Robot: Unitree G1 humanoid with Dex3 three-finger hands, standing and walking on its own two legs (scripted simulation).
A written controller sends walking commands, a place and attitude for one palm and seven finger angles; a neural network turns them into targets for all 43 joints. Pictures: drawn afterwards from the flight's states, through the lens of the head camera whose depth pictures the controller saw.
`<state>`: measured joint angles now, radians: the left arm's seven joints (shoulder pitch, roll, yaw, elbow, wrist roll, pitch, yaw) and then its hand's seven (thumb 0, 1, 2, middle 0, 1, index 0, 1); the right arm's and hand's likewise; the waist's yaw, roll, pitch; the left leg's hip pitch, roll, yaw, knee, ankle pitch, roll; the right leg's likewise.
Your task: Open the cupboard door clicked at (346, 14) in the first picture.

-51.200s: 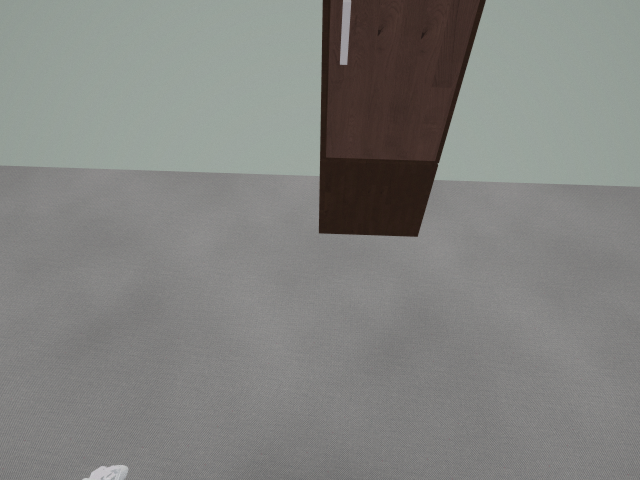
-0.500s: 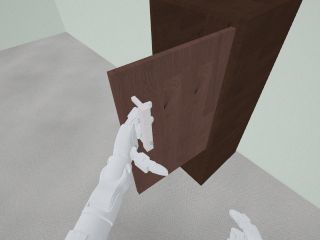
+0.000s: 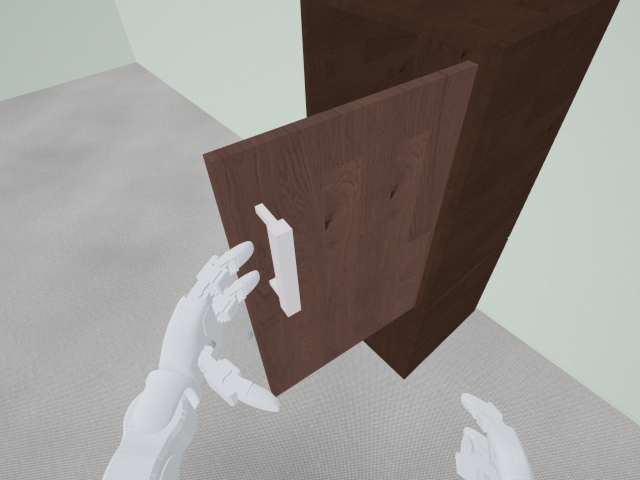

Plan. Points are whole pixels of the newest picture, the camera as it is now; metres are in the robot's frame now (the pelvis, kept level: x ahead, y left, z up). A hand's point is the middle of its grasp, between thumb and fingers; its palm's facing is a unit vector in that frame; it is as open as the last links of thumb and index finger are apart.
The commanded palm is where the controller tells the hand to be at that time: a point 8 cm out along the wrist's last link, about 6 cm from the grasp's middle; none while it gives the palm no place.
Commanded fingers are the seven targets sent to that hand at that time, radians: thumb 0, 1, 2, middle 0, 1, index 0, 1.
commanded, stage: slide the hand sideways off the handle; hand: left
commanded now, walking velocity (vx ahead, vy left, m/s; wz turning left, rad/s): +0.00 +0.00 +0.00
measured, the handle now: (277, 262) +0.36 +0.08 +0.10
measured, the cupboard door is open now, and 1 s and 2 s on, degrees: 83 83 83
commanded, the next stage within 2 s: draw the hand back to the body in 0.22 s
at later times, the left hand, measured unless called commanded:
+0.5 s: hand (193, 360) +0.22 +0.15 +0.10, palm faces -0.06 -1.00 -0.04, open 16.3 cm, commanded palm +0.19 +0.21 +0.11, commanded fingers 0.00 -0.50 0.30 -0.15 -0.30 -0.15 -0.30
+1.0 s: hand (108, 371) +0.19 +0.22 +0.13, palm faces +0.24 -0.94 -0.25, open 15.1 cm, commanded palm +0.15 +0.27 +0.15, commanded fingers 0.00 0.03 0.52 -0.17 -0.30 -0.17 -0.30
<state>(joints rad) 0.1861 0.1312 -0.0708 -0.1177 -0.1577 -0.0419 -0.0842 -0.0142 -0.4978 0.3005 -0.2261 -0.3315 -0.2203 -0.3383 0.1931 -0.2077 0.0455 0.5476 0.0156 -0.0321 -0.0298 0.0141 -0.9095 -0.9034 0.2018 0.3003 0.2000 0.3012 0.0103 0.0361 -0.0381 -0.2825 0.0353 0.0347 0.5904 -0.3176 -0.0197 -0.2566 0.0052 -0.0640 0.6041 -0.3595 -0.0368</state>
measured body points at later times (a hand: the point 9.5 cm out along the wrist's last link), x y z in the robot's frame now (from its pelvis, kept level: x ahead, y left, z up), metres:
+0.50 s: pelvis -0.01 +0.00 -0.01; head -0.02 -0.01 +0.44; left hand +0.22 +0.20 +0.11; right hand +0.17 -0.21 -0.08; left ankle -0.01 +0.13 -0.73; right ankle -0.02 -0.09 -0.73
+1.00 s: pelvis -0.02 +0.02 +0.01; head -0.03 +0.01 +0.46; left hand +0.17 +0.27 +0.15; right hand +0.18 -0.19 -0.06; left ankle -0.01 +0.13 -0.73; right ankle -0.02 -0.09 -0.73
